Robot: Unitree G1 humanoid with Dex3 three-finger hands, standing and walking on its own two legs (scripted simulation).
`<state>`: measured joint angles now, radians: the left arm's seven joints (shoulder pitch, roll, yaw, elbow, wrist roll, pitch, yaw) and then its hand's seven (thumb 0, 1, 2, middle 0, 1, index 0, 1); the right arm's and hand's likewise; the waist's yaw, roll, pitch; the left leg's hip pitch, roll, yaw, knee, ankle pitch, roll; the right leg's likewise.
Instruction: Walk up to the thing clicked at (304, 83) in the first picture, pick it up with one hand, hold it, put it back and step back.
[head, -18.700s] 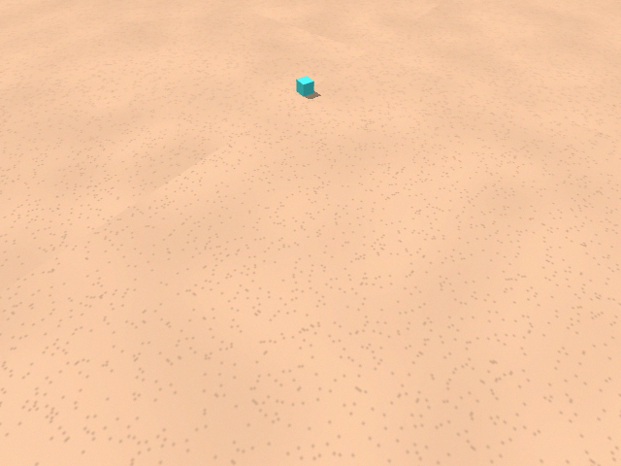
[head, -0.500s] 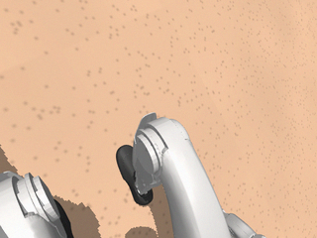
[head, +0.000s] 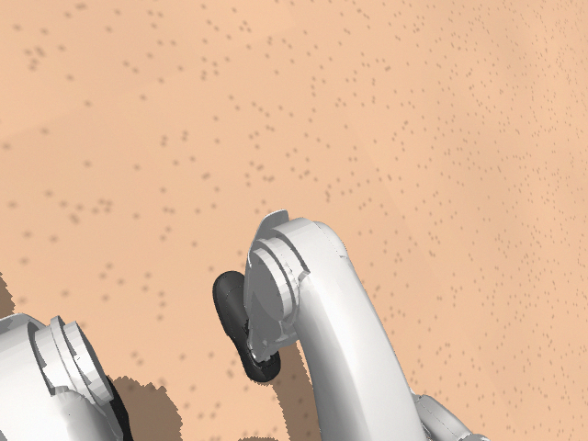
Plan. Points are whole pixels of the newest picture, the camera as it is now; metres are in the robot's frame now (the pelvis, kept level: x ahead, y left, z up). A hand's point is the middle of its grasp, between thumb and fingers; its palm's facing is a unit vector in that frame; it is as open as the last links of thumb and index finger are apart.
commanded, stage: close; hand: left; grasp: from above
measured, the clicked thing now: out of the picture +0.51 +0.27 -0.27
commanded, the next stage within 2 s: settle in 0.48 s
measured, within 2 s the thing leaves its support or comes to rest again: leaves its support in 0.90 s
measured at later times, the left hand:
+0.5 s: hand out of the picture +0.49 +0.28 -0.23, palm faces -0.44 -0.07 -0.90, open 10.4 cm
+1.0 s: hand out of the picture +0.49 +0.29 -0.21, palm faces -0.40 -0.04 -0.91, open 10.4 cm
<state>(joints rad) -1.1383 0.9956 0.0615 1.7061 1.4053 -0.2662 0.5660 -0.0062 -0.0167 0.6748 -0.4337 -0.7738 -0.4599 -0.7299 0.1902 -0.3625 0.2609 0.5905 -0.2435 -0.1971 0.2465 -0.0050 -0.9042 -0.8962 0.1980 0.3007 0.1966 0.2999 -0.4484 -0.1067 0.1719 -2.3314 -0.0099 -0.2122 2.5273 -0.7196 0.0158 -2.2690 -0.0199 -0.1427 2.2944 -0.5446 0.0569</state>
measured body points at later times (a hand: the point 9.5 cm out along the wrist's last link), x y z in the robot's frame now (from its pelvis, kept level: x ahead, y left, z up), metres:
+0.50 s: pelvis +0.00 +0.00 +0.00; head +0.28 +0.11 +0.33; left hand +0.51 +0.28 -0.18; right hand +0.02 -0.27 -0.03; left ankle +0.07 +0.12 -0.28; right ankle +0.14 -0.13 -0.28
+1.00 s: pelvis +0.01 +0.00 +0.01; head +0.28 +0.11 +0.35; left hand +0.51 +0.29 -0.15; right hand +0.03 -0.27 -0.04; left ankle +0.07 +0.12 -0.28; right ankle +0.14 -0.13 -0.28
